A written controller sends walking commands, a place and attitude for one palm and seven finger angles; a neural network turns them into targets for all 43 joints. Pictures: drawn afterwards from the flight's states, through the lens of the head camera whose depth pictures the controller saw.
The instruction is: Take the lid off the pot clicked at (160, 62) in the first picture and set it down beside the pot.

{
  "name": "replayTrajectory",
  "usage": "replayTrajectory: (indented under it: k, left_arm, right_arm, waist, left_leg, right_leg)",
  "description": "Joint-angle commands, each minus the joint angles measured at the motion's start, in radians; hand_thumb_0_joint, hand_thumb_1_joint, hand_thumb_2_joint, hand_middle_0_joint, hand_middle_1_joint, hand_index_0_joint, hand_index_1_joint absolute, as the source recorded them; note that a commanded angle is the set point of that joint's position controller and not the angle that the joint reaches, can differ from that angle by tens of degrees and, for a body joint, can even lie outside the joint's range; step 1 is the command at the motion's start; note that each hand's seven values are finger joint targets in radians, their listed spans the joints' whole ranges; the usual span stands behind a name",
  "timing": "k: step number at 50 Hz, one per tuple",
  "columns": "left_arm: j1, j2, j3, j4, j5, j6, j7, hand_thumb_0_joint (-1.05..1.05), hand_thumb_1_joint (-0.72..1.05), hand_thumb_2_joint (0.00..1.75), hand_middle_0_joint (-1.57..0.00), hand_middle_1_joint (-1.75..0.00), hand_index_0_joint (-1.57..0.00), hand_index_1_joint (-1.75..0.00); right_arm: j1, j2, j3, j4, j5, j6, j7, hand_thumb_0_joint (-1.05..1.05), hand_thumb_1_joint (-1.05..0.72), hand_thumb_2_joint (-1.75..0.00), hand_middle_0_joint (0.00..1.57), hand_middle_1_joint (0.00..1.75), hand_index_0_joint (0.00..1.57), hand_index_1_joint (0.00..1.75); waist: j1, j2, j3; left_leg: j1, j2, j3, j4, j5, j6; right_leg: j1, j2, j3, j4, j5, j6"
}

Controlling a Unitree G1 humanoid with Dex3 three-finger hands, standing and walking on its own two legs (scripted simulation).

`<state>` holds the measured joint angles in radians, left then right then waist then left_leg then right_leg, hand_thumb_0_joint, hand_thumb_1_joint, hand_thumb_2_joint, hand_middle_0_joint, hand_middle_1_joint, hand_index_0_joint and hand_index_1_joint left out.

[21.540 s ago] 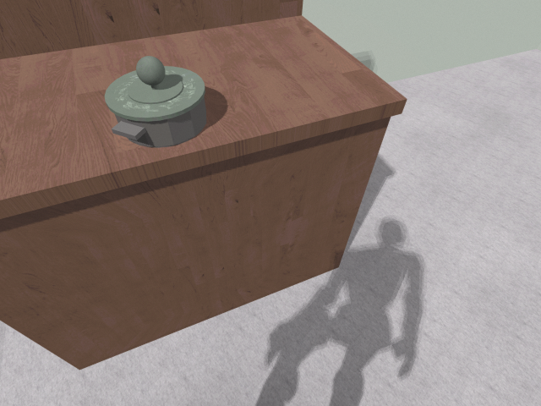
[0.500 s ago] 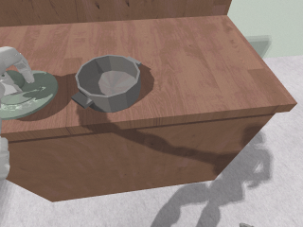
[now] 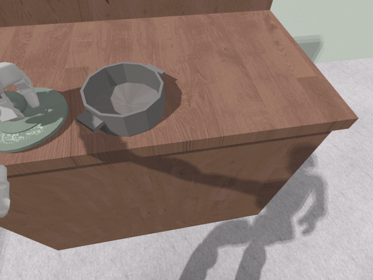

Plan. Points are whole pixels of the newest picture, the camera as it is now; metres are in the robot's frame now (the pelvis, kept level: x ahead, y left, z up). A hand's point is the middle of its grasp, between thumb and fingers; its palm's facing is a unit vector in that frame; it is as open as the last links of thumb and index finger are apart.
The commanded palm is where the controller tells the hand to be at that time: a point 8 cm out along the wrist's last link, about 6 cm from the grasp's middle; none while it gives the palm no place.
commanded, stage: open the fingers wide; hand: left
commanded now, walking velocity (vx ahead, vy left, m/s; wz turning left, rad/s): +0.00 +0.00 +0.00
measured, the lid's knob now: (11, 103) +0.46 +0.35 +0.12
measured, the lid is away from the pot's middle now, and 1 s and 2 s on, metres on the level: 0.23 0.23 0.23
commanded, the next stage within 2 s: raise the empty hand in 1.14 s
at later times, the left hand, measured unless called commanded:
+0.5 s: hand (12, 108) +0.44 +0.33 +0.13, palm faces -0.39 -0.11 -0.92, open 7.0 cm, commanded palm +0.44 +0.34 +0.20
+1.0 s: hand (10, 107) +0.44 +0.33 +0.14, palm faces -0.36 -0.11 -0.93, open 10.6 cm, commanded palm +0.44 +0.33 +0.20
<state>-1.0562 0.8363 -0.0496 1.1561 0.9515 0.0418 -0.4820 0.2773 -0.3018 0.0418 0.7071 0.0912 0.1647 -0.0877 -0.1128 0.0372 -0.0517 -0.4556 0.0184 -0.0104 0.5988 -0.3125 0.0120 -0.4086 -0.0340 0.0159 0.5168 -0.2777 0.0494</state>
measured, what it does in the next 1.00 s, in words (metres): stands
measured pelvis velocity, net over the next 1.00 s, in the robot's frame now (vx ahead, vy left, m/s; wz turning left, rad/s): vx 0.00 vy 0.00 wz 0.00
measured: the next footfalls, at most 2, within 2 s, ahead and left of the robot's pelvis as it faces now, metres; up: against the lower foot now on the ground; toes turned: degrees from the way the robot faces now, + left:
none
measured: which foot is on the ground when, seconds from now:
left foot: down 0.00-1.00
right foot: down 0.00-1.00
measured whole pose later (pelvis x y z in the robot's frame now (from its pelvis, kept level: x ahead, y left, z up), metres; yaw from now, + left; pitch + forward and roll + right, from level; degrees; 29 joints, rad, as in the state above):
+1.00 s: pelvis +0.00 +0.00 +0.00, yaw +0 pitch +10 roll -2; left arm -0.95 0.83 0.00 1.02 0.96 -0.07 -0.41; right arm 0.25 -0.29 0.03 0.68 0.09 0.22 -0.08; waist -0.09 0.04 -0.06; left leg -0.47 0.02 -0.01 0.61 -0.32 0.01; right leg -0.42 -0.03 0.02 0.52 -0.28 0.05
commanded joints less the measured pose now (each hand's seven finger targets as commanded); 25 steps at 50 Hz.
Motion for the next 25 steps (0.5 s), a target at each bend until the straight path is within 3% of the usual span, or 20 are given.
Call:
replayTrajectory:
  k: [1,2,3,4,6,8,10,11,13,14,16,17,20,21,22,24,25]
  left_arm:
    - [-0.485,0.316,0.047,-0.190,0.010,-0.001,0.038,0.00,0.63,1.06,-0.77,-1.01,-0.86,-1.06]
    - [-0.445,0.253,0.011,-0.191,0.002,-0.002,0.035,0.00,0.63,1.06,-0.77,-1.01,-0.86,-1.06]
    - [-0.400,0.271,0.051,-0.370,0.020,-0.075,0.052,0.00,0.61,1.05,-0.76,-1.00,-0.85,-1.05]
    - [-0.382,0.322,0.104,-0.354,0.038,-0.097,0.074,0.00,0.60,1.04,-0.75,-1.00,-0.84,-1.05]
    - [-0.335,0.283,0.088,-0.271,0.025,-0.119,0.071,0.00,0.56,1.02,-0.73,-0.99,-0.81,-1.04]
    - [-0.345,0.336,0.133,-0.290,0.006,-0.122,0.084,0.00,0.53,1.00,-0.71,-0.98,-0.79,-1.02]
    - [-0.427,0.379,0.155,-0.349,0.021,-0.120,0.106,0.00,0.50,0.99,-0.69,-0.97,-0.76,-1.01]
    - [-0.413,0.386,0.163,-0.329,0.028,-0.116,0.112,0.00,0.48,0.98,-0.68,-0.96,-0.75,-1.00]
    - [-0.370,0.356,0.139,-0.277,0.022,-0.107,0.112,0.00,0.44,0.97,-0.67,-0.95,-0.73,-0.98]
    - [-0.405,0.393,0.164,-0.307,0.027,-0.107,0.116,0.00,0.42,0.96,-0.66,-0.94,-0.72,-0.97]
    - [-0.410,0.353,0.129,-0.300,0.030,-0.102,0.113,0.00,0.38,0.96,-0.64,-0.92,-0.70,-0.95]
    - [-0.393,0.365,0.143,-0.309,0.029,-0.103,0.113,0.00,0.37,0.95,-0.63,-0.91,-0.69,-0.94]
    - [-0.394,0.353,0.130,-0.295,0.021,-0.104,0.107,0.00,0.31,0.94,-0.61,-0.88,-0.66,-0.91]
    - [-0.390,0.315,0.098,-0.274,0.021,-0.099,0.102,0.00,0.29,0.94,-0.60,-0.87,-0.65,-0.90]
    - [-0.400,0.347,0.123,-0.301,0.019,-0.103,0.104,0.00,0.27,0.93,-0.60,-0.86,-0.64,-0.89]
    - [-0.423,0.360,0.135,-0.346,0.022,-0.110,0.108,0.00,0.23,0.92,-0.58,-0.85,-0.62,-0.87]
    - [-0.394,0.346,0.131,-0.327,0.022,-0.110,0.108,0.00,0.21,0.92,-0.57,-0.84,-0.61,-0.86]
  right_arm:
    - [0.031,-0.165,-0.062,-0.085,-0.002,-0.021,-0.017,0.00,-0.90,-0.90,0.20,0.30,0.20,0.30]
    - [0.031,-0.159,-0.065,-0.093,-0.002,-0.020,-0.014,0.00,-0.90,-0.90,0.20,0.30,0.20,0.30]
    - [0.031,-0.157,-0.074,-0.098,-0.006,-0.016,-0.017,0.00,-0.90,-0.90,0.20,0.30,0.20,0.30]
    - [0.031,-0.157,-0.076,-0.101,-0.016,-0.004,-0.019,0.00,-0.90,-0.90,0.20,0.30,0.20,0.30]
    - [0.030,-0.155,-0.077,-0.094,-0.009,0.015,-0.022,0.00,-0.90,-0.90,0.20,0.30,0.20,0.30]
    - [0.016,-0.161,-0.076,-0.106,-0.004,0.025,-0.021,0.00,-0.90,-0.90,0.20,0.30,0.20,0.30]
    - [0.021,-0.152,-0.076,-0.108,-0.006,0.023,-0.020,0.00,-0.90,-0.90,0.20,0.30,0.20,0.30]
    - [0.025,-0.150,-0.075,-0.108,-0.007,0.020,-0.020,0.00,-0.90,-0.90,0.20,0.30,0.20,0.30]
    - [0.022,-0.155,-0.070,-0.102,-0.001,0.019,-0.022,0.00,-0.90,-0.90,0.20,0.30,0.20,0.30]
    - [0.024,-0.156,-0.072,-0.104,-0.004,0.019,-0.020,0.00,-0.90,-0.90,0.20,0.30,0.20,0.30]
    - [0.019,-0.151,-0.072,-0.105,-0.003,0.019,-0.023,0.00,-0.90,-0.90,0.20,0.30,0.20,0.30]
    - [0.020,-0.150,-0.074,-0.110,-0.005,0.019,-0.022,0.00,-0.90,-0.90,0.20,0.30,0.20,0.30]
    - [0.017,-0.152,-0.071,-0.103,-0.002,0.023,-0.024,0.00,-0.90,-0.90,0.20,0.30,0.20,0.30]
    - [0.016,-0.150,-0.071,-0.103,-0.003,0.023,-0.024,0.00,-0.90,-0.90,0.20,0.30,0.20,0.30]
    - [0.019,-0.153,-0.072,-0.102,-0.002,0.024,-0.022,0.00,-0.90,-0.90,0.20,0.30,0.20,0.30]
    - [0.014,-0.152,-0.073,-0.106,-0.003,0.023,-0.023,0.00,-0.90,-0.90,0.20,0.30,0.20,0.30]
    - [0.016,-0.147,-0.074,-0.109,-0.005,0.023,-0.022,0.00,-0.90,-0.90,0.20,0.30,0.20,0.30]
  waist:
    - [-0.001,0.086,-0.397]
    - [-0.002,0.091,-0.393]
    - [0.018,0.079,-0.411]
    - [0.019,0.097,-0.446]
    - [0.006,0.061,-0.348]
    - [0.021,0.081,-0.368]
    - [0.021,0.148,-0.430]
    - [0.023,0.141,-0.429]
    - [0.019,0.097,-0.404]
    - [0.020,0.100,-0.429]
    - [0.013,0.100,-0.412]
    - [0.018,0.090,-0.424]
    - [0.010,0.097,-0.405]
    - [0.003,0.093,-0.379]
    - [0.011,0.095,-0.387]
    - [0.015,0.126,-0.437]
    - [0.017,0.134,-0.431]
  left_leg:
    - [0.236,-0.057,0.037,-0.023,0.417,0.060]
    - [0.247,-0.055,0.029,-0.019,0.447,0.059]
    - [0.289,-0.027,0.031,-0.008,0.546,0.056]
    - [0.292,-0.034,0.028,0.008,0.546,0.054]
    - [0.210,-0.039,0.037,-0.001,0.437,0.053]
    - [0.207,-0.044,0.042,-0.013,0.420,0.054]
    - [0.244,-0.044,0.034,-0.012,0.437,0.054]
    - [0.243,-0.045,0.029,-0.010,0.454,0.053]
    - [0.223,-0.044,0.039,-0.015,0.442,0.055]
    - [0.226,-0.043,0.037,-0.016,0.420,0.054]
    - [0.225,-0.045,0.038,-0.022,0.418,0.056]
    - [0.231,-0.045,0.038,-0.020,0.422,0.058]
    - [0.231,-0.045,0.039,-0.014,0.446,0.058]
    - [0.225,-0.046,0.043,-0.020,0.408,0.057]
    - [0.227,-0.043,0.039,-0.025,0.411,0.056]
    - [0.268,-0.040,0.034,-0.013,0.485,0.055]
    - [0.273,-0.044,0.034,-0.008,0.497,0.056]
  right_leg:
    - [0.098,0.085,-0.077,-0.016,0.333,-0.077]
    - [0.081,0.086,-0.082,-0.013,0.331,-0.079]
    - [0.067,0.093,-0.083,-0.013,0.343,-0.080]
    - [0.063,0.095,-0.071,-0.003,0.330,-0.079]
    - [0.037,0.091,-0.080,-0.007,0.291,-0.079]
    - [0.067,0.089,-0.080,-0.003,0.291,-0.088]
    - [0.070,0.086,-0.073,-0.001,0.298,-0.086]
    - [0.073,0.088,-0.075,-0.001,0.303,-0.088]
    - [0.082,0.090,-0.078,-0.007,0.310,-0.088]
    - [0.090,0.086,-0.070,-0.008,0.305,-0.083]
    - [0.084,0.085,-0.074,-0.015,0.307,-0.084]
    - [0.094,0.085,-0.072,-0.016,0.310,-0.082]
    - [0.082,0.086,-0.071,-0.016,0.326,-0.082]
    - [0.066,0.086,-0.074,-0.023,0.301,-0.081]
    - [0.076,0.085,-0.074,-0.024,0.302,-0.083]
    - [0.080,0.086,-0.072,-0.012,0.328,-0.083]
    - [0.076,0.087,-0.074,-0.012,0.332,-0.084]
